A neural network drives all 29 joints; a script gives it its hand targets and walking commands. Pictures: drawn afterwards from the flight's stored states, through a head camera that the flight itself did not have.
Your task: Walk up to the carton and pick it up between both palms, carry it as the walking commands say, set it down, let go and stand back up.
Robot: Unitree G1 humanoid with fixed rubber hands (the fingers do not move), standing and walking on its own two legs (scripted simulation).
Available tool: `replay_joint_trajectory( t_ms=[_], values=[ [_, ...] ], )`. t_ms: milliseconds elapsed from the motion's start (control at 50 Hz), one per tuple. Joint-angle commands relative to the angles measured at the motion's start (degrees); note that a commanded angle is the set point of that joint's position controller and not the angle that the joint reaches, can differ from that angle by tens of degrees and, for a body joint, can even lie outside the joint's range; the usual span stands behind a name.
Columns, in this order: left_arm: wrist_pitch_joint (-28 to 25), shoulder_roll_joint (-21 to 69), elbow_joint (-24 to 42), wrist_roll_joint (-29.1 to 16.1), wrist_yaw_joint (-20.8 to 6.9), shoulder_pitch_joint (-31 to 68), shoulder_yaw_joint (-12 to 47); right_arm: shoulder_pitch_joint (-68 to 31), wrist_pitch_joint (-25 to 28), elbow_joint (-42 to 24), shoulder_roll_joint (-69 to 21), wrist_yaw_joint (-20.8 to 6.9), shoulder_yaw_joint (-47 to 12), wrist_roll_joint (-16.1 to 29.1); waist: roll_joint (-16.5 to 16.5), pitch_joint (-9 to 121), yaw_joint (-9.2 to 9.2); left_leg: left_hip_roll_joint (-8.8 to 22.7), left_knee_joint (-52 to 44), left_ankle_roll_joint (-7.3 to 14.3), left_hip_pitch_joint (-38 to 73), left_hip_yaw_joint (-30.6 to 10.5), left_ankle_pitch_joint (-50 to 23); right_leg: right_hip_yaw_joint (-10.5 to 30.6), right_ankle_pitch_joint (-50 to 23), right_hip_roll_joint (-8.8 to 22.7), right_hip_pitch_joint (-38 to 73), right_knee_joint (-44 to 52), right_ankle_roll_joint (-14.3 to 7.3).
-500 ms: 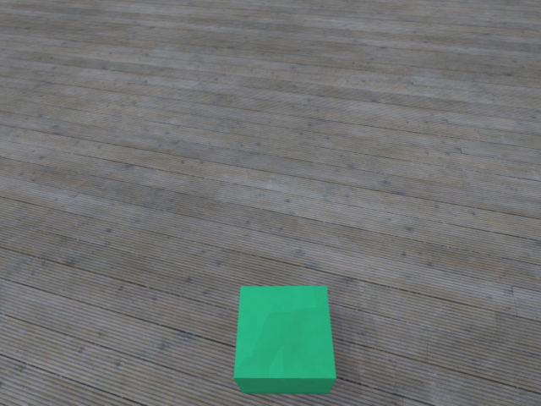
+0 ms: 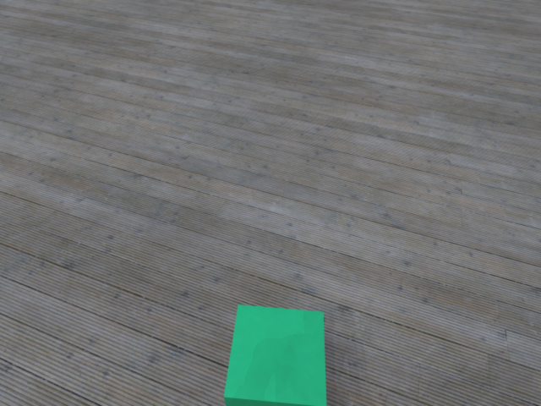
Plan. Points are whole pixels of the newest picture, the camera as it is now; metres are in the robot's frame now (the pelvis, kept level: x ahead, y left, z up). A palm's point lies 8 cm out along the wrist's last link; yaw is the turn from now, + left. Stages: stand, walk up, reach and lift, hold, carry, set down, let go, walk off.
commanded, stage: walk up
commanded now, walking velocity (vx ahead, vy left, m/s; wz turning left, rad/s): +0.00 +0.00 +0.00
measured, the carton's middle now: (276, 363) +0.41 -0.01 -0.66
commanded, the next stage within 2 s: stand in 0.42 s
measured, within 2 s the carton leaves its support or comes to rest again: neither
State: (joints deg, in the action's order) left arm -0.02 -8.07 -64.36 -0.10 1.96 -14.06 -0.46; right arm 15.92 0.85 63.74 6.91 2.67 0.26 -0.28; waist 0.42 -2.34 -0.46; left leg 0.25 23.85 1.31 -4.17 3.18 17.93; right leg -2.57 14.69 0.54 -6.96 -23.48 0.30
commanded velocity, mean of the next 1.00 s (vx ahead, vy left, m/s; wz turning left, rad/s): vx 0.00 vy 0.00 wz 0.00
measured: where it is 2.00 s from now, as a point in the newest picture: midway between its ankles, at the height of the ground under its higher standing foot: outside the picture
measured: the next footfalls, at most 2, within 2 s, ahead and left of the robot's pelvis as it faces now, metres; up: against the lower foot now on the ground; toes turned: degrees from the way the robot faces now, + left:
none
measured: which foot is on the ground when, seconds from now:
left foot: down 0.00-1.00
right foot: down 0.00-1.00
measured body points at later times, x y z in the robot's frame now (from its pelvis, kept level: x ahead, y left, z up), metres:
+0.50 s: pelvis +0.00 +0.02 +0.00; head +0.01 +0.02 +0.45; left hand +0.01 +0.24 -0.17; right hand -0.04 -0.19 -0.16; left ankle -0.05 +0.10 -0.74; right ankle -0.02 -0.12 -0.74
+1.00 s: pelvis -0.05 +0.01 -0.03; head +0.04 +0.01 +0.41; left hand +0.15 +0.23 -0.16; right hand +0.15 -0.21 -0.16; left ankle -0.05 +0.10 -0.74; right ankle -0.02 -0.12 -0.74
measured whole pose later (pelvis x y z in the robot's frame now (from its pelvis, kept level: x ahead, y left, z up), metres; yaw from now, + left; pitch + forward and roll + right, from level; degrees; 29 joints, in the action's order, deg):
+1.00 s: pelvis -0.05 +0.01 -0.03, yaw +1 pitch +10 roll -1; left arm 30.8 -11.5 -37.9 -5.6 2.4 7.2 2.3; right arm -5.8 -30.8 35.8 12.0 2.4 -0.1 5.6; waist -1.6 -1.3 0.7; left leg 0.0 44.1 2.9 -32.6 2.9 21.7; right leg -2.6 17.1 1.6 -33.8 -40.9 0.9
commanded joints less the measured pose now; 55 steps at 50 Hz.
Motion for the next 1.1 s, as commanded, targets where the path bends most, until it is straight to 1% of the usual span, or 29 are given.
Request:
replay_joint_trajectory(
  t_ms=[0, 20, 60, 180, 200, 220, 240, 360, 380, 440, 540, 560, 640, 720, 740, 760, 780, 800, 820, 840, 860, 880, 900, 920, 980, 1020, 1040, 1060, 1080],
  values=[
    [-0.35, -4.89, 0.75, -0.12, 0.34, -3.68, -0.47, 4.66, 0.56, -0.50, 6.23, 0.27, 0.96, -0.11, 0.19, -3.42, 0.36, 6.52, -4.71, 0.96, -3.48, -4.16, -22.05, 4.88, -16.93, 4.63, 0.20, 3.50, -1.15],
    [-0.30, -5.29, 0.73, -0.01, 0.29, -3.84, -0.44, 4.09, 0.58, -0.25, 6.75, 0.34, 0.96, -0.09, -3.33, -2.76, 0.55, 6.16, -4.88, 1.26, -2.98, -3.63, -23.93, 5.05, -17.89, 4.49, 0.42, 2.75, -1.42],
    [-0.76, -5.73, 1.15, 0.04, 0.36, -2.97, -0.88, 7.36, 0.72, 0.60, 6.27, 0.40, 1.04, -0.11, 1.70, -1.79, 0.14, 6.26, -3.85, 1.38, -3.07, -4.16, -24.66, 4.29, -19.59, 4.82, 2.07, 2.00, -1.27],
    [0.16, -3.95, 0.97, 0.05, 0.63, -3.88, -0.59, 7.40, 0.59, 1.13, 5.46, 0.43, 0.39, -0.31, -4.06, -4.50, 0.49, 7.14, -6.14, 0.98, -4.02, -4.73, -25.18, 4.15, -12.03, 4.00, -0.10, 1.61, -0.30],
    [0.01, -4.27, 1.17, 0.06, 0.67, -3.30, -0.90, 7.52, 0.88, 1.07, 6.10, 0.44, 0.68, -0.37, -2.00, -4.24, 0.32, 7.97, -6.21, 0.86, -4.39, -4.86, -27.50, 3.58, -12.68, 3.85, 0.27, 1.12, -0.04],
    [0.22, -4.12, 0.60, 0.04, 0.42, -2.93, -0.45, 7.24, 0.75, 1.41, 6.25, 0.34, 0.77, -0.29, -6.17, -5.43, 0.31, 7.33, -6.42, 0.52, -3.73, -4.91, -26.22, 2.96, -9.81, 3.62, -1.50, 1.12, 0.54],
    [0.03, -5.06, 0.35, 0.25, 0.61, -3.74, -0.64, 6.76, 1.00, 0.68, 6.64, 0.48, 1.04, -0.24, -2.30, -2.63, 0.36, 7.72, -6.23, 1.25, -1.81, -5.23, -26.41, 2.95, -11.22, 3.65, 0.07, 0.57, 0.27],
    [0.06, -4.67, 0.55, 0.26, 0.78, -4.35, -0.80, 10.12, 0.72, 0.93, 5.63, 0.63, 0.43, -0.42, -0.36, -2.66, -0.03, 6.97, -4.02, 1.08, -3.14, -3.78, -27.88, 2.91, -16.00, 4.18, 0.68, -0.08, -0.02],
    [-0.33, -6.06, 0.54, 0.25, 0.70, -4.29, -0.81, 9.21, 1.02, 1.46, 6.22, 0.51, 0.70, -0.23, -2.30, -1.93, 0.45, 6.90, -3.97, 1.48, -3.99, -4.37, -27.94, 4.15, -15.76, 4.90, 1.37, 0.29, -0.40],
    [-0.27, -5.64, -1.21, -0.11, 0.86, -3.59, -0.41, 7.62, 1.44, -0.10, 6.93, 0.59, 1.00, -0.46, 0.85, -2.97, 0.74, 7.31, -4.48, 1.46, -2.42, -4.84, -28.04, 3.35, -14.28, 4.31, -1.32, 0.33, -0.93],
    [-0.49, -7.03, -1.06, -0.01, 0.73, -2.14, -0.69, 7.32, 1.58, 0.44, 7.02, 0.42, 1.12, -0.54, -3.57, -5.53, 0.75, 7.03, -4.22, 0.89, -5.39, -4.42, -26.09, 3.29, -13.91, 4.70, -1.79, -0.02, -0.67],
    [-0.34, -7.52, -0.69, 0.15, 0.63, -3.19, -0.69, 7.57, 1.47, 0.10, 7.04, 0.56, 0.71, -1.04, 0.22, -5.31, 0.24, 6.88, -3.86, 0.98, -4.20, -4.08, -27.45, 3.29, -17.00, 4.90, -0.51, 0.30, -0.92],
    [-0.09, -8.70, -1.14, -0.05, 0.53, -1.40, -0.73, 5.76, 1.61, -0.46, 9.56, 0.50, 1.23, -0.83, -1.64, -4.49, 0.14, 7.94, -5.48, 0.89, -5.00, -6.13, -24.49, 2.19, -11.14, 4.09, -1.65, -0.05, -0.34],
    [-0.88, -8.92, -0.88, 0.33, 0.50, -2.11, -0.41, 5.27, 1.46, -1.01, 9.05, 0.22, 1.30, -0.80, -2.38, -2.74, 0.99, 6.29, -4.55, 1.71, -4.44, -3.92, -18.77, 3.92, -14.58, 5.25, -1.80, 1.17, -0.94],
    [1.57, -9.44, 19.22, -5.79, -0.01, 18.00, 1.07, -14.84, -1.95, -21.11, 10.15, 0.10, -3.02, 6.04, -1.74, 1.89, 1.29, 4.08, 4.56, 0.06, -25.80, -9.07, 1.51, 8.31, 4.68, 3.04, -19.09, -8.14, -2.80],
    [5.32, -11.66, 37.47, -6.99, 0.02, 38.10, 1.73, -34.94, -5.90, -38.00, 12.44, 0.10, -3.43, 7.09, -1.91, 1.94, 2.35, 4.61, 5.95, 0.36, -27.57, -6.88, 4.66, 5.85, 6.55, 1.38, -15.47, -9.94, -3.94],
    [10.35, -9.82, 32.87, -6.39, 0.05, 33.31, 3.71, -39.68, -11.04, -35.88, 11.81, 0.36, -4.42, 6.38, -2.42, 1.77, -2.23, 7.72, 2.61, 1.65, -31.36, -4.10, 9.42, 1.50, 5.81, -0.49, -9.45, -13.37, -1.70],
    [15.25, -10.41, 29.55, -6.81, 1.16, 31.61, 4.62, -35.19, -15.56, -30.76, 13.09, 0.32, -5.12, 6.75, -0.83, 2.38, -1.23, 7.17, 3.10, 1.98, -35.80, -4.73, 8.04, 2.39, 2.16, -0.24, -7.83, -14.76, -2.10],
    [19.02, -10.72, 29.50, -7.63, 1.26, 27.93, 4.74, -32.03, -19.97, -30.56, 15.46, 0.48, -3.28, 6.37, -6.37, 2.22, 0.41, 7.62, 3.04, 0.21, -36.20, -6.10, 10.44, 3.12, 2.07, 0.60, -8.51, -15.75, -2.76],
    [22.98, -10.85, 31.93, -8.72, 0.50, 24.05, 4.05, -23.80, -24.45, -33.41, 14.24, 0.26, -2.64, 5.84, -1.45, 4.10, 3.13, 6.73, 3.91, 1.26, -35.60, -6.78, 5.64, 3.87, -1.57, 0.61, -7.69, -15.15, -3.50],
    [27.48, -8.95, 30.51, -8.32, 1.06, 20.00, 4.24, -16.06, -29.36, -27.21, 11.61, -0.04, -1.54, 6.50, -5.71, 8.02, 3.36, 7.19, 5.79, 0.70, -33.57, -7.80, -6.31, 4.54, -6.07, -0.30, -9.12, -17.46, -4.86],
    [31.30, -6.56, 29.25, -8.52, 1.31, 15.52, 4.56, -9.36, -32.96, -27.61, 10.38, 0.44, 0.09, 7.26, -2.11, 14.89, 4.00, 6.11, 10.38, 1.42, -27.15, -8.03, -21.51, 5.18, -13.13, 0.22, -13.33, -15.11, -4.30],
    [34.49, -6.58, 26.75, -7.45, 1.51, 9.61, 3.50, -5.33, -35.94, -26.74, 7.78, 0.08, -0.66, 7.64, -1.79, 18.44, 2.08, 3.14, 13.70, 1.78, -21.03, -9.08, -29.84, 4.97, -17.04, 0.10, -15.56, -14.12, -4.54],
    [35.05, -8.76, 22.33, -5.51, 1.11, 2.43, 1.88, 3.34, -36.98, -20.29, 7.12, 0.14, -0.05, 5.71, -1.55, 18.98, 3.93, 2.63, 14.01, 1.13, -17.19, -11.16, -35.27, 6.64, -17.56, 0.21, -16.77, -14.51, -4.38],
    [32.98, -6.93, 27.52, -0.13, -1.18, 5.08, -1.96, -1.03, -35.01, -28.26, 4.52, -0.81, 1.20, 2.08, -1.37, 22.52, 3.58, -0.16, 14.78, 1.36, -16.62, -9.93, -37.09, 6.90, -26.62, -0.95, -16.48, -15.03, -3.40],
    [28.81, -6.23, 29.13, 2.14, -1.90, 5.52, -3.61, -6.21, -30.98, -33.48, 5.97, -1.28, 5.17, -2.72, 1.88, 20.41, 2.52, -0.52, 16.01, 1.58, -20.54, -8.74, -36.07, 4.83, -23.27, -2.75, -19.28, -17.32, -1.70],
    [27.07, -5.53, 34.08, 2.08, -2.98, 9.73, -2.52, -10.06, -28.87, -38.65, 5.49, -1.24, 6.15, -2.03, -2.26, 21.76, 3.07, -1.48, 17.86, 1.84, -20.14, -8.22, -38.72, 4.98, -26.53, -3.04, -20.34, -17.57, -1.57],
    [25.17, -6.16, 34.02, 2.75, -3.14, 10.66, -3.81, -8.70, -27.61, -37.31, 5.15, -1.31, 7.27, -3.88, -0.87, 22.62, 3.64, -0.22, 17.81, 1.37, -20.80, -8.17, -36.86, 4.03, -24.92, -2.59, -20.93, -18.87, -1.10],
    [23.74, -6.12, 36.29, 2.66, -3.46, 12.72, -4.47, -12.75, -25.70, -40.95, 7.10, -1.33, 8.75, -4.38, -2.39, 25.39, 2.26, -0.96, 19.84, 0.96, -21.80, -8.02, -36.70, 5.16, -26.82, -2.41, -21.18, -19.57, -1.71]
  ],
)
